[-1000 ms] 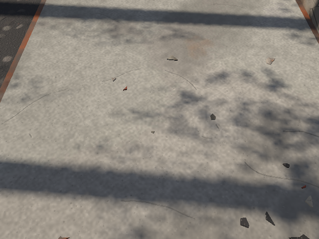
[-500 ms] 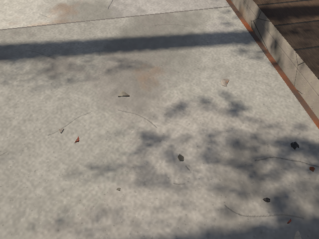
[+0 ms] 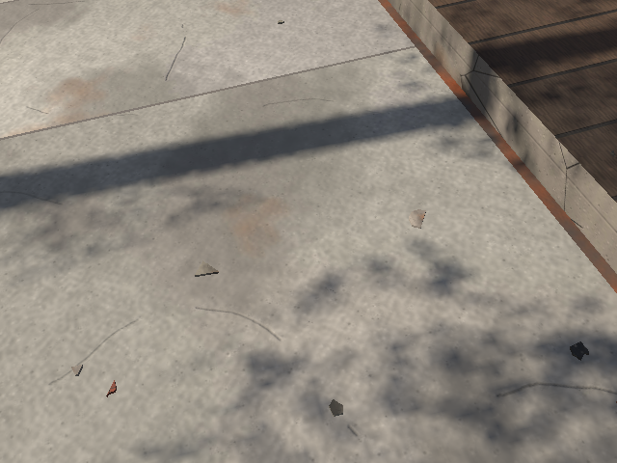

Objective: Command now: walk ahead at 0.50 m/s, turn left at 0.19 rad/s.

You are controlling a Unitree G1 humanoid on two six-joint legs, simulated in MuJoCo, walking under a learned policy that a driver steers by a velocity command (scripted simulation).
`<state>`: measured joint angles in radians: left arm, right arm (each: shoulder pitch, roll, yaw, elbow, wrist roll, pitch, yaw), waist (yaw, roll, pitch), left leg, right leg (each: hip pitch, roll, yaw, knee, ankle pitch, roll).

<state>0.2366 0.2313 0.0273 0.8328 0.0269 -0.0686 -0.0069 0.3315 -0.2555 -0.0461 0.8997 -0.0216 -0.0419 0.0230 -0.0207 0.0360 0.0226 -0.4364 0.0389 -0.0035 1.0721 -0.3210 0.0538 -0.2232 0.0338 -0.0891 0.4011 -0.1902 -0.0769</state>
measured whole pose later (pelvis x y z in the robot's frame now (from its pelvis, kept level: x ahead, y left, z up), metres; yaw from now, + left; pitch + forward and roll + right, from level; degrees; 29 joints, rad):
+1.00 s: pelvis +0.54 +0.11 -0.01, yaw +29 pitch +0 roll +0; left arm 0.14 0.25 0.03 0.76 0.03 -0.06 -0.01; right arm 0.38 -0.29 -0.06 0.88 -0.02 -0.05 0.00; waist -0.04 0.03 0.04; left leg -0.26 -0.10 -0.10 1.07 -0.40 0.08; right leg -0.36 0.03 -0.04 0.53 -0.18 -0.05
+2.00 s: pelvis +1.00 +0.38 -0.03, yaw +23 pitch +1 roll +0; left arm 0.07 0.22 0.04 0.83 0.04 -0.05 -0.03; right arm 0.40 -0.22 -0.03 1.01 -0.02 -0.07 -0.02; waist -0.03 0.01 0.06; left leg 0.00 0.01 0.15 0.70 -0.43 0.03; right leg -0.45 0.05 -0.10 0.58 -0.13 -0.14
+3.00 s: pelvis +1.30 +0.49 +0.00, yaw -1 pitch -1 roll +1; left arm 0.18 0.20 0.00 0.83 0.03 0.02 0.01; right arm 0.27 -0.24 -0.02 0.87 -0.01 0.03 -0.01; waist -0.03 0.03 0.01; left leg -0.30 0.01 0.04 0.55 -0.35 0.01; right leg -0.23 0.03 0.02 0.46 -0.22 -0.04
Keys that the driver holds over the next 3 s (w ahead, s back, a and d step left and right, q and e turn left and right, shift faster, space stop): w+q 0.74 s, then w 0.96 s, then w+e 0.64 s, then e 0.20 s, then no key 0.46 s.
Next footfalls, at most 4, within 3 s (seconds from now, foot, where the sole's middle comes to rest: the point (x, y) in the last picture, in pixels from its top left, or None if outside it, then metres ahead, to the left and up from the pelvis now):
0.38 left None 0.33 0.13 -0.78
0.90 right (298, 386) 0.68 0.08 -0.78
1.42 left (174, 344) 0.80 0.39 -0.78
1.96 right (193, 237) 1.15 0.38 -0.78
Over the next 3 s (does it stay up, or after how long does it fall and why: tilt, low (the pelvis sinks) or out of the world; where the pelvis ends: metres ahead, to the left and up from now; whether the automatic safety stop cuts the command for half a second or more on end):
stays up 1.30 0.49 0.00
